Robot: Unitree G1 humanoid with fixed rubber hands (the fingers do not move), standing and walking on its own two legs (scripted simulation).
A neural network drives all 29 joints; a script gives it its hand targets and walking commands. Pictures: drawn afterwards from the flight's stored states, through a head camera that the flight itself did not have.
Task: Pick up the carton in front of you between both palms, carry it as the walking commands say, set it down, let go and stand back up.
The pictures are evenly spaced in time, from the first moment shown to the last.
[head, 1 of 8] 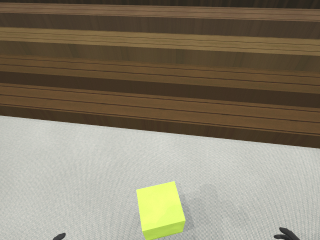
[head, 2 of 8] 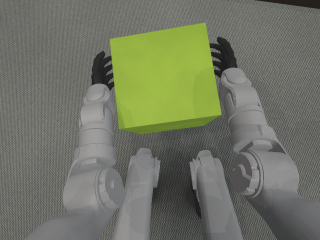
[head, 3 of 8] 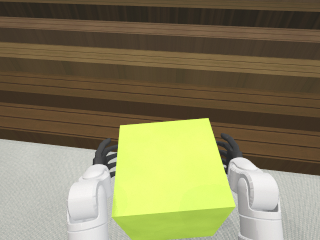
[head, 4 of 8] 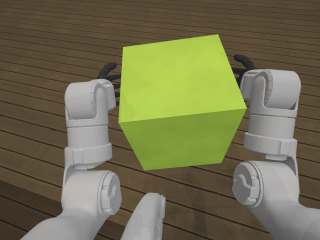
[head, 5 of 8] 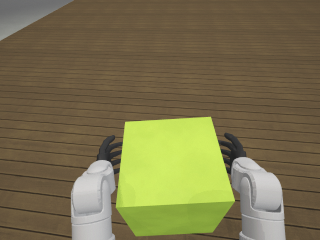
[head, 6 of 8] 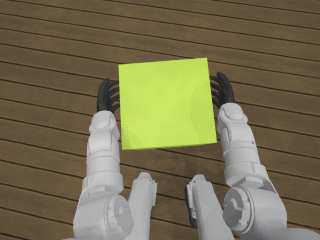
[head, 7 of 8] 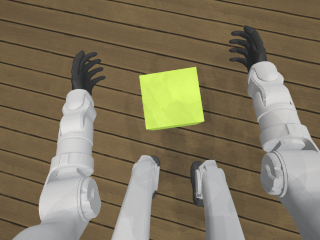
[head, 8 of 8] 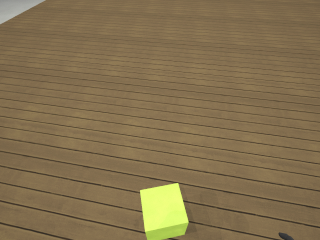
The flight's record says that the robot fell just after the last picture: no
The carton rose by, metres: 1.62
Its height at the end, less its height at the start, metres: +0.85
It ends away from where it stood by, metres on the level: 4.28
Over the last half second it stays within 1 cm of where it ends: yes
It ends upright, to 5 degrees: yes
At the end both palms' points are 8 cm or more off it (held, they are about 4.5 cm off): yes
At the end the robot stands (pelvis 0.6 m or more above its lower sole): yes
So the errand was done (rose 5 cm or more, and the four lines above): yes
